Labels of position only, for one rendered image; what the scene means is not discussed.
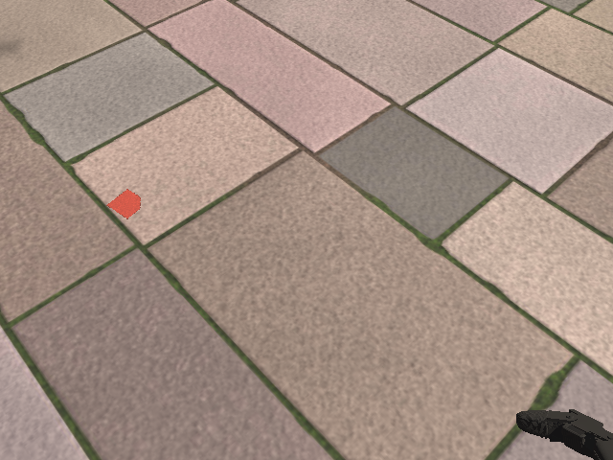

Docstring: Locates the right robot hand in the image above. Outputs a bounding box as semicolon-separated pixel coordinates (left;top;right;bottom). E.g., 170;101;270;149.
516;409;613;460

